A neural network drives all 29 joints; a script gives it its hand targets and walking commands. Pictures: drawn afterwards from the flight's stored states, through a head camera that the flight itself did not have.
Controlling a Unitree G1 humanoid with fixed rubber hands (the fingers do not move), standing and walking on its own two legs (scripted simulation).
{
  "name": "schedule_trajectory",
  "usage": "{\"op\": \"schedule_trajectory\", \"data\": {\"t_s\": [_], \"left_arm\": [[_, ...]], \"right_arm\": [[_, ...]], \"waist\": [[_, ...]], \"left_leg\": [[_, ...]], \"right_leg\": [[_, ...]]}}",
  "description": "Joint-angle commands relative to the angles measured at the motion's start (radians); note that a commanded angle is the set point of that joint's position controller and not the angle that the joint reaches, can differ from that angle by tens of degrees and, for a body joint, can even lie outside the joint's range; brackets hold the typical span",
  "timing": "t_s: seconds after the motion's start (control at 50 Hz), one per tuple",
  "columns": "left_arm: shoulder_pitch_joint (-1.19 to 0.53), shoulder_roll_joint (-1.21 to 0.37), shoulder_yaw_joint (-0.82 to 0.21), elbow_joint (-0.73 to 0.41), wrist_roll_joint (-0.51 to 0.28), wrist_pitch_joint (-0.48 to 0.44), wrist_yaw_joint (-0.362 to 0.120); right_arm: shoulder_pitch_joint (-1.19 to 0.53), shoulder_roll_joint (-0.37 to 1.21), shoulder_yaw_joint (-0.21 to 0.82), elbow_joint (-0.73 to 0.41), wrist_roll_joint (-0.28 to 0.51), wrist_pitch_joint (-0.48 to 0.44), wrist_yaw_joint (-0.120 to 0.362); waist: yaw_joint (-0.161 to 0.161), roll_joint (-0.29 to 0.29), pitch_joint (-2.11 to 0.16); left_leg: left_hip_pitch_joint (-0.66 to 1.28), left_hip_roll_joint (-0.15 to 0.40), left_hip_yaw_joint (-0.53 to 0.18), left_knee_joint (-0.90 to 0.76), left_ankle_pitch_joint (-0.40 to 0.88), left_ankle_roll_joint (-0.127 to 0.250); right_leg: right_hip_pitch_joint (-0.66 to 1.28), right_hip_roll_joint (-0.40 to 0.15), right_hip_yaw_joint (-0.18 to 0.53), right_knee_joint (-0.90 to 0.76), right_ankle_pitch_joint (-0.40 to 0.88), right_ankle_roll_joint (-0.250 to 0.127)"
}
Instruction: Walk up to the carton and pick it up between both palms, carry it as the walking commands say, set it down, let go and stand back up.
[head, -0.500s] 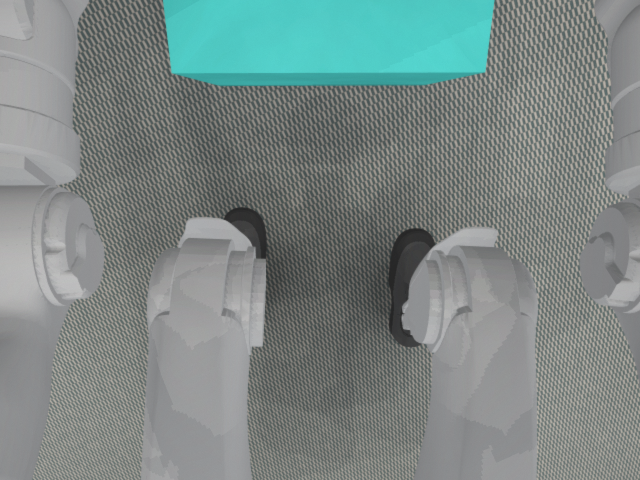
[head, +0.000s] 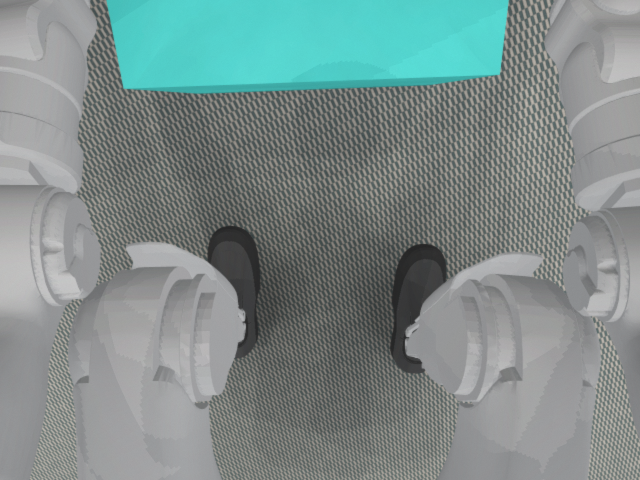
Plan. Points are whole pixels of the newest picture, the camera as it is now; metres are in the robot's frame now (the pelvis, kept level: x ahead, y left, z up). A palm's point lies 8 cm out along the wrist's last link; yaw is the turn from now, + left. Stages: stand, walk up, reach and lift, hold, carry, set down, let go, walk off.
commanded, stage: reach and lift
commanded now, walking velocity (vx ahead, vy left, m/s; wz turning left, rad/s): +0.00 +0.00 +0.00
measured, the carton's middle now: out of the picture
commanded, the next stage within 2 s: none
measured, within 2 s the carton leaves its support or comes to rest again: leaves its support in 1.56 s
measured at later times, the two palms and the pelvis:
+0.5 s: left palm out of the picture +0.54 +0.23 -0.19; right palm out of the picture +0.56 -0.16 -0.19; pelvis -0.01 +0.00 +0.00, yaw +0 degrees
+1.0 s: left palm out of the picture +0.54 +0.23 -0.18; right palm out of the picture +0.56 -0.15 -0.19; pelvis -0.01 +0.00 +0.01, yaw +0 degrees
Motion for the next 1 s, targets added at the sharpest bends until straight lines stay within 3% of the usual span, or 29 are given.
{"op": "schedule_trajectory", "data": {"t_s": [0.0, 0.02, 0.04, 0.1, 0.14, 0.18, 0.28, 0.32, 0.34, 0.36, 0.38, 0.44, 0.52, 0.56, 0.6, 0.62, 0.64, 0.66, 0.7, 0.72, 0.74, 0.76, 0.84, 0.86, 0.88, 0.9, 0.92, 0.94, 0.98], "left_arm": [[-0.229, 0.224, 0.007, -0.094, -0.003, -0.039, 0.016], [-0.247, 0.224, 0.003, -0.128, 0.006, -0.040, 0.022], [-0.244, 0.227, 0.012, -0.137, 0.010, -0.042, 0.021], [-0.289, 0.241, 0.006, -0.161, -0.013, -0.046, 0.024], [-0.298, 0.219, -0.026, -0.148, -0.033, -0.037, 0.016], [-0.297, 0.194, -0.039, -0.130, -0.037, -0.031, 0.014], [-0.339, 0.170, -0.076, -0.133, -0.073, -0.031, 0.010], [-0.324, 0.140, -0.083, -0.078, -0.061, -0.021, 0.009], [-0.340, 0.132, -0.079, -0.102, -0.056, -0.025, 0.013], [-0.347, 0.147, -0.047, -0.099, -0.029, -0.029, 0.021], [-0.372, 0.167, -0.046, -0.130, -0.027, -0.034, 0.026], [-0.360, 0.176, -0.011, -0.092, 0.010, -0.031, 0.038], [-0.351, 0.092, -0.060, -0.081, -0.022, -0.040, 0.025], [-0.382, 0.087, -0.084, -0.089, -0.041, -0.046, 0.026], [-0.368, 0.041, -0.088, -0.066, -0.026, -0.039, 0.019], [-0.360, 0.051, -0.082, -0.071, -0.028, -0.040, 0.019], [-0.389, 0.014, -0.094, -0.102, -0.025, -0.047, 0.018], [-0.388, 0.022, -0.086, -0.129, -0.016, -0.052, 0.022], [-0.406, -0.039, -0.126, -0.100, -0.039, -0.048, 0.009], [-0.398, -0.049, -0.127, -0.103, -0.032, -0.048, 0.006], [-0.398, -0.067, -0.140, -0.094, -0.047, -0.051, 0.001], [-0.423, -0.079, -0.151, -0.130, -0.059, -0.053, -0.004], [-0.485, -0.219, -0.191, -0.136, -0.061, -0.047, -0.034], [-0.501, -0.236, -0.199, -0.130, -0.076, -0.044, -0.042], [-0.531, -0.288, -0.201, -0.159, -0.054, -0.043, -0.060], [-0.547, -0.347, -0.239, -0.167, -0.066, -0.039, -0.072], [-0.546, -0.390, -0.222, -0.167, -0.057, -0.032, -0.086], [-0.564, -0.493, -0.244, -0.138, -0.047, -0.021, -0.110], [-0.612, -0.581, -0.245, -0.212, -0.061, -0.010, -0.140]], "right_arm": [[-0.342, -0.157, -0.022, -0.165, 0.016, -0.045, 0.000], [-0.357, -0.160, -0.031, -0.161, 0.027, -0.044, 0.000], [-0.332, -0.141, -0.008, -0.145, 0.035, -0.044, 0.004], [-0.342, -0.159, -0.015, -0.127, 0.020, -0.038, -0.003], [-0.339, -0.171, -0.040, -0.090, 0.002, -0.031, -0.005], [-0.324, -0.149, -0.019, -0.065, 0.013, -0.029, -0.002], [-0.371, -0.135, -0.023, -0.090, -0.001, -0.033, -0.008], [-0.377, -0.134, -0.038, -0.064, 0.000, -0.033, -0.003], [-0.402, -0.144, -0.030, -0.096, -0.002, -0.036, -0.005], [-0.422, -0.149, -0.027, -0.113, 0.006, -0.041, -0.007], [-0.437, -0.153, -0.043, -0.128, -0.005, -0.042, -0.009], [-0.441, -0.131, -0.009, -0.104, 0.010, -0.042, -0.008], [-0.450, -0.040, 0.063, -0.119, 0.037, -0.048, -0.005], [-0.452, -0.032, 0.047, -0.121, 0.029, -0.051, -0.011], [-0.430, -0.041, 0.026, -0.090, 0.014, -0.054, -0.015], [-0.439, -0.046, 0.025, -0.085, 0.007, -0.056, -0.017], [-0.450, 0.002, 0.055, -0.093, 0.027, -0.060, -0.014], [-0.463, -0.006, 0.048, -0.119, 0.014, -0.062, -0.016], [-0.441, 0.032, 0.059, -0.057, 0.019, -0.058, -0.002], [-0.450, 0.054, 0.066, -0.078, 0.015, -0.061, -0.002], [-0.442, 0.074, 0.085, -0.064, 0.022, -0.057, -0.001], [-0.498, 0.100, 0.100, -0.136, 0.028, -0.066, 0.004], [-0.518, 0.230, 0.136, -0.106, 0.050, -0.061, 0.036], [-0.524, 0.251, 0.129, -0.095, 0.041, -0.056, 0.044], [-0.557, 0.340, 0.155, -0.106, 0.051, -0.057, 0.061], [-0.550, 0.371, 0.129, -0.088, 0.036, -0.052, 0.073], [-0.574, 0.379, 0.139, -0.109, 0.023, -0.055, 0.085], [-0.604, 0.491, 0.168, -0.131, 0.043, -0.054, 0.109], [-0.658, 0.577, 0.193, -0.175, 0.031, -0.049, 0.135]], "waist": [[0.085, -0.054, -1.565], [0.110, -0.015, -1.573], [0.111, -0.035, -1.563], [0.086, -0.046, -1.567], [0.041, -0.035, -1.521], [0.041, -0.041, -1.467], [0.010, -0.054, -1.447], [0.019, -0.019, -1.406], [0.021, -0.029, -1.430], [0.056, -0.015, -1.427], [0.050, -0.024, -1.436], [0.090, -0.044, -1.425], [0.083, -0.090, -1.458], [0.052, -0.076, -1.485], [0.045, -0.029, -1.448], [0.042, -0.026, -1.421], [0.063, -0.015, -1.424], [0.058, -0.037, -1.461], [0.030, -0.018, -1.428], [0.040, -0.026, -1.419], [0.024, -0.036, -1.436], [0.033, -0.058, -1.428], [0.038, -0.033, -1.424], [0.022, -0.045, -1.419], [0.057, -0.040, -1.411], [0.020, -0.009, -1.409], [0.016, -0.020, -1.386], [0.041, -0.009, -1.383], [0.037, -0.039, -1.394]], "left_leg": [[0.733, -0.019, 0.120, -0.127, 0.541, 0.023], [0.762, -0.020, 0.115, -0.139, 0.545, 0.021], [0.747, -0.020, 0.119, -0.130, 0.543, 0.025], [0.707, -0.018, 0.129, -0.131, 0.508, 0.018], [0.711, -0.017, 0.124, -0.125, 0.488, 0.010], [0.679, -0.019, 0.124, -0.147, 0.412, 0.015], [0.684, -0.025, 0.119, -0.146, 0.415, 0.012], [0.701, -0.028, 0.112, -0.151, 0.407, 0.007], [0.698, -0.034, 0.107, -0.157, 0.417, 0.008], [0.719, -0.035, 0.116, -0.144, 0.433, 0.010], [0.720, -0.034, 0.110, -0.151, 0.432, 0.010], [0.723, -0.040, 0.102, -0.162, 0.434, 0.011], [0.674, -0.040, 0.117, -0.144, 0.447, 0.021], [0.719, -0.044, 0.114, -0.152, 0.450, 0.019], [0.702, -0.046, 0.113, -0.155, 0.454, 0.008], [0.699, -0.051, 0.116, -0.157, 0.440, 0.004], [0.679, -0.050, 0.124, -0.162, 0.438, 0.005], [0.707, -0.055, 0.115, -0.155, 0.460, 0.007], [0.727, -0.056, 0.117, -0.160, 0.449, 0.006], [0.697, -0.057, 0.117, -0.167, 0.448, 0.004], [0.707, -0.063, 0.111, -0.164, 0.448, 0.006], [0.712, -0.062, 0.109, -0.170, 0.454, 0.015], [0.718, -0.069, 0.125, -0.161, 0.463, 0.005], [0.716, -0.064, 0.116, -0.157, 0.454, 0.012], [0.699, -0.075, 0.122, -0.165, 0.433, 0.016], [0.716, -0.078, 0.121, -0.162, 0.441, 0.007], [0.719, -0.079, 0.121, -0.151, 0.444, 0.007], [0.744, -0.078, 0.115, -0.166, 0.459, 0.006], [0.707, -0.082, 0.126, -0.140, 0.447, 0.009]], "right_leg": [[0.636, -0.012, -0.125, -0.132, 0.467, 0.017], [0.617, -0.015, -0.122, -0.130, 0.456, 0.009], [0.631, -0.007, -0.128, -0.129, 0.474, 0.010], [0.674, -0.012, -0.113, -0.127, 0.471, 0.006], [0.612, -0.011, -0.122, -0.136, 0.433, 0.003], [0.619, -0.014, -0.129, -0.150, 0.381, -0.005], [0.628, -0.013, -0.134, -0.161, 0.385, -0.007], [0.584, -0.007, -0.141, -0.165, 0.359, -0.004], [0.599, -0.011, -0.136, -0.160, 0.373, -0.007], [0.586, -0.005, -0.128, -0.168, 0.376, -0.009], [0.587, -0.005, -0.132, -0.164, 0.367, -0.006], [0.591, -0.001, -0.128, -0.158, 0.378, 0.004], [0.660, 0.003, -0.124, -0.175, 0.429, 0.009], [0.667, 0.010, -0.131, -0.171, 0.422, 0.007], [0.624, 0.012, -0.132, -0.169, 0.428, 0.002], [0.617, 0.016, -0.131, -0.176, 0.411, 0.001], [0.617, 0.020, -0.123, -0.181, 0.412, -0.006], [0.628, 0.018, -0.123, -0.181, 0.424, -0.006], [0.608, 0.024, -0.129, -0.192, 0.400, -0.006], [0.632, 0.023, -0.133, -0.190, 0.414, -0.005], [0.655, 0.023, -0.131, -0.189, 0.426, -0.005], [0.649, 0.032, -0.130, -0.191, 0.422, -0.004], [0.641, 0.039, -0.134, -0.190, 0.425, -0.009], [0.632, 0.031, -0.127, -0.194, 0.416, -0.014], [0.627, 0.042, -0.129, -0.188, 0.410, -0.014], [0.627, 0.046, -0.135, -0.185, 0.407, -0.019], [0.603, 0.043, -0.139, -0.182, 0.398, -0.017], [0.595, 0.052, -0.143, -0.182, 0.404, -0.016], [0.623, 0.050, -0.139, -0.172, 0.403, -0.023]]}}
